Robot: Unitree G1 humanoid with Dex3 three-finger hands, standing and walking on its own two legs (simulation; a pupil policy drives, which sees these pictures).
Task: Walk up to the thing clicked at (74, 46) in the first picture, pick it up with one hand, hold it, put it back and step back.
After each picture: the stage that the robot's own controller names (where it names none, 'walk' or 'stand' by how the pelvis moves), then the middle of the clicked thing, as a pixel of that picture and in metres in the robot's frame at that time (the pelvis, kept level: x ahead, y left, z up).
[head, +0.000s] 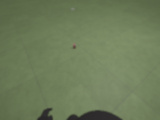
stand; (74, 46) +1.56 +0.42 -0.72
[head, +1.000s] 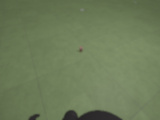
walk; (81, 49) +1.45 +0.19 -0.70
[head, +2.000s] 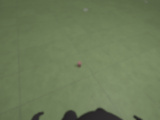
walk; (79, 64) +0.96 +0.16 -0.71
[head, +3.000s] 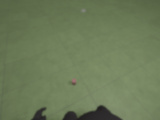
walk; (74, 82) +0.58 +0.19 -0.71
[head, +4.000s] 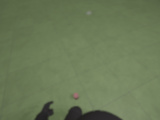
stand; (76, 96) +0.37 +0.19 -0.70
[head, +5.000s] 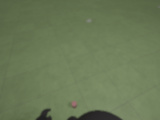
stand; (74, 104) +0.32 +0.18 -0.72
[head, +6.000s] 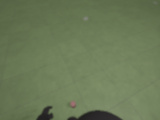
stand; (73, 104) +0.30 +0.19 -0.73
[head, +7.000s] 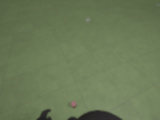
stand; (73, 104) +0.31 +0.19 -0.73
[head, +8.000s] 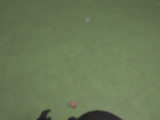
stand; (73, 104) +0.31 +0.19 -0.73
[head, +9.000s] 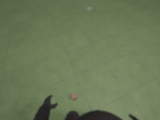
go down; (74, 97) +0.33 +0.18 -0.71
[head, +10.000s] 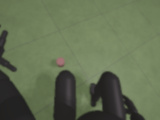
go down; (60, 62) +0.41 +0.20 -0.29
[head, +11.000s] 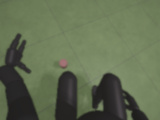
close in; (63, 64) +0.41 +0.20 -0.30
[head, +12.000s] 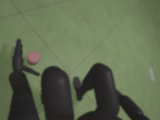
close in; (33, 58) +0.40 +0.24 -0.22
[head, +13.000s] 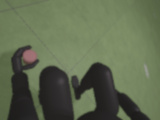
close; (29, 58) +0.40 +0.25 -0.22
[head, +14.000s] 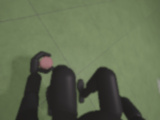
lift; (45, 63) +0.34 +0.23 -0.19
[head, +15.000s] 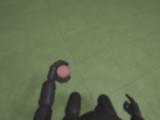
lift; (64, 74) +0.31 +0.18 +0.01
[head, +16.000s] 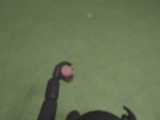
hold; (67, 74) +0.33 +0.17 +0.03
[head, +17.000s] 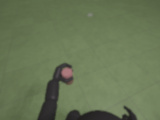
hold; (68, 76) +0.32 +0.17 +0.01
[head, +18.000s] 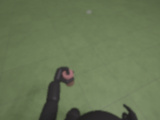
crouch; (69, 78) +0.32 +0.16 -0.01
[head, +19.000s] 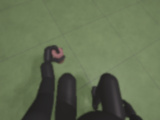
lower; (58, 56) +0.44 +0.20 -0.10
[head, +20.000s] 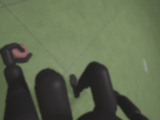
lower; (21, 54) +0.42 +0.26 -0.23
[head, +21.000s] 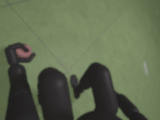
lower; (24, 54) +0.41 +0.26 -0.23
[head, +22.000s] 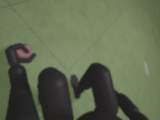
lower; (25, 54) +0.41 +0.26 -0.23
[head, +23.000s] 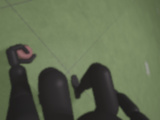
lower; (25, 55) +0.41 +0.26 -0.23
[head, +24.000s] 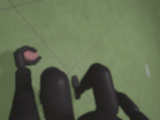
open; (30, 57) +0.40 +0.24 -0.23
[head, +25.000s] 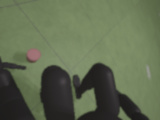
rise; (33, 56) +0.40 +0.24 -0.23
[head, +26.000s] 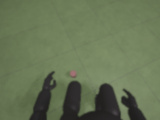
walk; (73, 74) +0.40 +0.17 -0.46
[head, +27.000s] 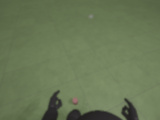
stand; (75, 101) +0.34 +0.15 -0.66
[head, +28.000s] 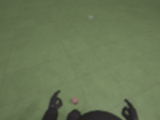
stand; (75, 101) +0.35 +0.16 -0.67
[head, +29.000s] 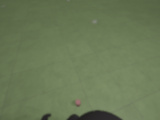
stand; (78, 103) +0.35 +0.14 -0.72
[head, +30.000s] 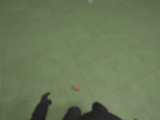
walk; (77, 88) +0.40 +0.11 -0.71
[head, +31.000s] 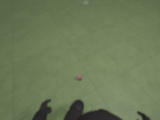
walk; (79, 77) +0.59 +0.17 -0.70
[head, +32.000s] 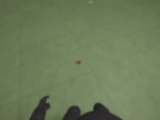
walk; (79, 61) +0.93 +0.18 -0.70
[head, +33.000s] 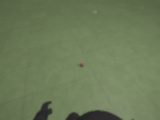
stand; (81, 64) +1.00 +0.16 -0.71
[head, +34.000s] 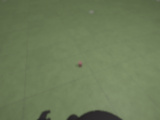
stand; (80, 64) +1.00 +0.20 -0.72
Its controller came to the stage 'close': yes
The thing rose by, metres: 0.72
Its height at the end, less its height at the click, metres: +0.00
